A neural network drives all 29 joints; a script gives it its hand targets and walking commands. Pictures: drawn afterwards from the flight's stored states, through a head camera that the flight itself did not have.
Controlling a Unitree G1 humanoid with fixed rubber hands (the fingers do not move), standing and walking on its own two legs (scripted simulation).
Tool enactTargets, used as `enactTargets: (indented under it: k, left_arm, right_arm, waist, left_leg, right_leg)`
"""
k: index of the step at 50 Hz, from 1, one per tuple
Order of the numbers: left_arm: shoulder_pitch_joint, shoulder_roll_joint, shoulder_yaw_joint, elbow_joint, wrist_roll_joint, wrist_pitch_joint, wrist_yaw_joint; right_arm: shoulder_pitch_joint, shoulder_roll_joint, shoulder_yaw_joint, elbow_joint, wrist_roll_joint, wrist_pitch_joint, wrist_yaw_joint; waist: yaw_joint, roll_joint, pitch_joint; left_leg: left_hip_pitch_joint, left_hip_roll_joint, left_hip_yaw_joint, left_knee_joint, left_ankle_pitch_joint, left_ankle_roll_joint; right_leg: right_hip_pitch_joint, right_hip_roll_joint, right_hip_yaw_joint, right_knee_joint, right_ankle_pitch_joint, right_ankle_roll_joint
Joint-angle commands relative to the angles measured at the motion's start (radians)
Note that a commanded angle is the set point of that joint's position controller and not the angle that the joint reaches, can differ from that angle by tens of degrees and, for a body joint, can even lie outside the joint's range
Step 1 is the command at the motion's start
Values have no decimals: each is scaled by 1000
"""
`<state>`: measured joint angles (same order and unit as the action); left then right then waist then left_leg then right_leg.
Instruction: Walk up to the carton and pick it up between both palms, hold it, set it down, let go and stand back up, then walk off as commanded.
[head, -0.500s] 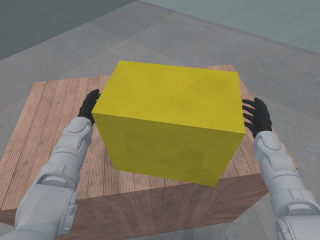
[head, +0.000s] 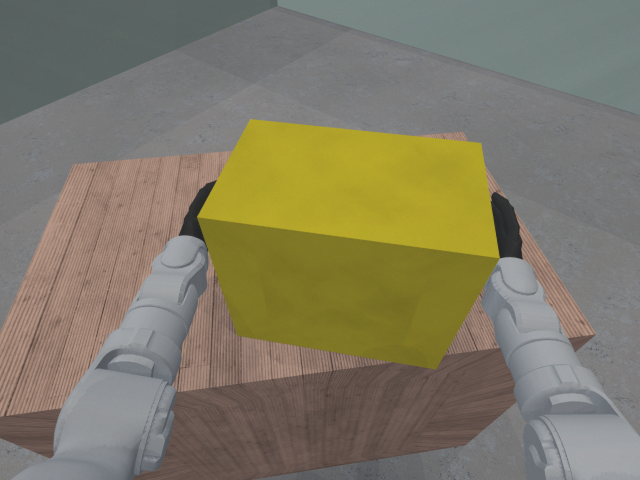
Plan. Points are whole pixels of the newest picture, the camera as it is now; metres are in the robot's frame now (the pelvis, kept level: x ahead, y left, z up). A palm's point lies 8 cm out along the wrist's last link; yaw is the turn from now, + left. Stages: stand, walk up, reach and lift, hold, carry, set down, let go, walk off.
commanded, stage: reach and lift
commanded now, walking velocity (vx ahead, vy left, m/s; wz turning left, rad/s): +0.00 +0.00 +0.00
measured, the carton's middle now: (346, 249) +0.40 -0.08 +0.06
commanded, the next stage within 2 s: none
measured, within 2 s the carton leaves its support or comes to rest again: leaves its support in 1.36 s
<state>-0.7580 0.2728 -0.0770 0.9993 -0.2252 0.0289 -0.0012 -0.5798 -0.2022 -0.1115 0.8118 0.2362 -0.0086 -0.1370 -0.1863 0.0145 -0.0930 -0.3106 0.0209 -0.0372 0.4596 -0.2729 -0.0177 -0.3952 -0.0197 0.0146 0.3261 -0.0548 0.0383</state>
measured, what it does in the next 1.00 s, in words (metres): stands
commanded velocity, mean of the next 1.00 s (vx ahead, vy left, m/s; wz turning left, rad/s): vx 0.00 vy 0.00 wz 0.00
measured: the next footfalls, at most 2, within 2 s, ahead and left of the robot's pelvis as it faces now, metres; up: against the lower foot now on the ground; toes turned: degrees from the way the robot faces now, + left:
none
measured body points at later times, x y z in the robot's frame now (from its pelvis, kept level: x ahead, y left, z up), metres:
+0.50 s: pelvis +0.00 +0.00 +0.00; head +0.03 +0.01 +0.45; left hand +0.45 +0.11 +0.08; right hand +0.35 -0.28 +0.07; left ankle -0.03 +0.13 -0.74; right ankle +0.06 -0.14 -0.74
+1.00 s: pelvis +0.02 +0.00 +0.00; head +0.03 +0.01 +0.45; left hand +0.44 +0.11 +0.08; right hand +0.35 -0.28 +0.07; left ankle -0.03 +0.13 -0.74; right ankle +0.06 -0.14 -0.74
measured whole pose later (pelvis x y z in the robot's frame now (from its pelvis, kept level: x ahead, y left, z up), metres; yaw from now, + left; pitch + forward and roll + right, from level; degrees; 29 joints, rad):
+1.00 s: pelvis +0.02 +0.00 +0.00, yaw +0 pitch +5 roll -2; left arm -0.64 0.16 0.11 0.93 -0.06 -0.06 -0.06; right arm -0.48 -0.12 -0.22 0.75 0.10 -0.05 -0.15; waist -0.18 0.03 -0.08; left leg -0.22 0.03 -0.05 0.40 -0.28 -0.02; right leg -0.29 -0.01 0.00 0.25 -0.05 0.03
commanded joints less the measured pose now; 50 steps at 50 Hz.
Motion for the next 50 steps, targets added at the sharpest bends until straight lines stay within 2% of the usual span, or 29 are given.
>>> enactTargets:
  k: [1, 2, 3, 4, 8, 9, 11, 12, 13, 14, 17, 18, 20, 21, 23, 25, 27, 30, 31, 32, 34, 35, 37, 38, 41, 42, 44, 49, 50]
  left_arm:
    - [-484, 89, 40, -111, 21, -52, 17]
    - [-493, 95, 40, -131, 20, -60, 14]
    - [-477, 50, 18, -124, 25, -59, 12]
    - [-463, 64, 38, -131, 17, -66, 11]
    - [-504, 44, 27, -158, 5, -91, 15]
    - [-489, 51, 35, -159, 9, -101, 13]
    - [-491, 44, 20, -91, -3, -91, 5]
    - [-478, 30, 27, -129, 14, -90, 7]
    - [-489, 35, 24, -162, 5, -96, 6]
    - [-471, 17, 19, -162, 16, -99, 7]
    - [-460, -2, 19, -183, 23, -94, 6]
    - [-475, -5, 25, -170, 22, -92, 3]
    - [-476, -31, 7, -163, 17, -92, 9]
    - [-460, -22, 24, -169, 33, -96, 14]
    - [-458, -48, 11, -167, 33, -93, 15]
    - [-444, -62, 2, -214, 46, -95, 14]
    - [-435, -96, 3, -162, 57, -87, 11]
    - [-437, -100, 14, -192, 59, -89, 6]
    - [-429, -119, -10, -195, 64, -95, 1]
    - [-435, -101, 15, -211, 68, -104, 3]
    - [-421, -108, 26, -168, 79, -101, 7]
    - [-421, -129, -1, -192, 65, -103, 2]
    - [-400, -133, 24, -188, 72, -113, -8]
    - [-388, -166, 13, -182, 76, -115, -16]
    - [-419, -263, 16, -197, 98, -131, -40]
    - [-360, -276, 22, -197, 131, -125, -34]
    - [-340, -283, 28, -237, 142, -136, -46]
    - [-348, -642, -39, -248, 224, -118, -155]
    - [-349, -687, -51, -245, 239, -114, -171]
  right_arm:
    - [-434, -141, 7, -156, -19, -57, 5]
    - [-427, -121, 15, -152, -12, -52, 3]
    - [-408, -116, -1, -114, -24, -58, 2]
    - [-406, -110, 15, -148, -18, -61, 0]
    - [-429, -71, 25, -167, -5, -69, -3]
    - [-430, -72, 35, -195, 0, -73, -4]
    - [-445, -73, 33, -167, -8, -63, -12]
    - [-440, -58, 35, -184, -8, -66, -12]
    - [-449, -62, 32, -214, -19, -68, -16]
    - [-415, -28, 53, -173, -3, -62, -13]
    - [-420, -24, 59, -205, 11, -62, -16]
    - [-437, -7, 57, -218, -5, -59, -17]
    - [-432, -5, 46, -198, -15, -54, -16]
    - [-428, 0, 63, -222, -18, -56, -14]
    - [-418, -9, 48, -167, -13, -54, -9]
    - [-419, 14, 58, -206, -20, -65, -14]
    - [-399, 17, 37, -145, -31, -61, -9]
    - [-427, 41, 63, -201, -19, -57, -1]
    - [-407, 43, 73, -190, -30, -62, 1]
    - [-403, 56, 70, -197, -39, -56, 3]
    - [-411, 73, 59, -210, -47, -60, 2]
    - [-394, 72, 70, -194, -46, -58, -1]
    - [-394, 102, 77, -227, -58, -65, 1]
    - [-374, 115, 83, -223, -69, -62, 6]
    - [-406, 212, 92, -224, -96, -65, 39]
    - [-355, 205, 80, -198, -114, -73, 38]
    - [-326, 235, 114, -238, -114, -74, 45]
    - [-365, 608, 223, -291, -179, -76, 137]
    - [-357, 663, 249, -299, -186, -67, 155]
  waist:
    - [-7, 28, -439]
    - [-1, 32, -463]
    - [-25, 4, -441]
    - [-5, 9, -439]
    - [-18, -24, -493]
    - [-12, 4, -509]
    - [-13, -21, -459]
    - [5, 15, -466]
    - [-10, -8, -506]
    - [-19, 24, -464]
    - [-2, 25, -457]
    - [-5, 1, -493]
    - [-15, 26, -465]
    - [9, 18, -493]
    - [-4, 56, -438]
    - [-13, 55, -478]
    - [-14, 71, -409]
    - [6, 42, -400]
    - [-17, 61, -397]
    - [5, 45, -403]
    - [5, 22, -430]
    - [-29, 8, -402]
    - [-3, -11, -423]
    - [-17, -14, -430]
    - [3, -13, -439]
    - [-1, 20, -430]
    - [5, 8, -425]
    - [-26, 35, -358]
    - [-8, 47, -355]
  left_leg:
    - [45, -53, 42, -62, 221, -30]
    - [55, -52, 41, -50, 241, -31]
    - [68, -45, 37, -55, 246, -38]
    - [72, -46, 40, -52, 250, -38]
    - [68, -56, 47, -39, 274, -35]
    - [61, -61, 47, -39, 274, -29]
    - [37, -59, 46, -47, 246, -22]
    - [50, -60, 47, -44, 254, -32]
    - [43, -54, 43, -47, 266, -26]
    - [51, -61, 43, -43, 265, -32]
    - [67, -62, 42, -46, 280, -29]
    - [55, -61, 44, -42, 278, -30]
    - [56, -55, 40, -53, 241, -33]
    - [55, -59, 48, -54, 260, -33]
    - [68, -51, 36, -58, 261, -46]
    - [102, -48, 38, -45, 314, -50]
    - [114, -46, 33, -48, 306, -59]
    - [100, -55, 42, -61, 300, -48]
    - [99, -49, 38, -66, 289, -48]
    - [94, -54, 39, -66, 305, -46]
    - [86, -54, 41, -64, 276, -39]
    - [81, -54, 38, -69, 281, -39]
    - [78, -58, 41, -69, 281, -34]
    - [101, -56, 41, -71, 306, -37]
    - [101, -51, 36, -77, 316, -40]
    - [119, -49, 40, -76, 336, -51]
    - [110, -56, 43, -76, 363, -48]
    - [128, -63, 30, -95, 387, -55]
    - [129, -70, 31, -103, 378, -58]
  right_leg:
    - [360, 71, -74, 33, 208, -39]
    - [363, 71, -73, 38, 221, -45]
    - [351, 77, -72, 31, 215, -40]
    - [357, 77, -75, 32, 212, -42]
    - [353, 74, -68, 35, 253, -36]
    - [367, 70, -67, 46, 274, -31]
    - [364, 64, -63, 35, 251, -29]
    - [375, 62, -62, 36, 236, -32]
    - [376, 66, -68, 37, 250, -35]
    - [371, 65, -67, 35, 270, -35]
    - [376, 63, -59, 33, 271, -26]
    - [379, 67, -64, 30, 275, -29]
    - [340, 68, -73, 23, 215, -34]
    - [356, 68, -71, 27, 235, -32]
    - [335, 70, -74, 14, 205, -38]
    - [341, 77, -83, 22, 258, -46]
    - [326, 76, -78, 1, 215, -50]
    - [335, 75, -73, -2, 206, -48]
    - [337, 76, -76, -4, 221, -51]
    - [349, 76, -74, 4, 228, -49]
    - [358, 73, -69, -3, 210, -44]
    - [358, 76, -77, -2, 238, -46]
    - [383, 74, -69, 1, 238, -38]
    - [376, 72, -76, -2, 278, -38]
    - [375, 76, -72, -10, 253, -47]
    - [391, 78, -75, -15, 252, -46]
    - [435, 77, -67, -2, 319, -45]
    - [499, 78, -68, -23, 367, -50]
    - [511, 79, -63, -29, 345, -50]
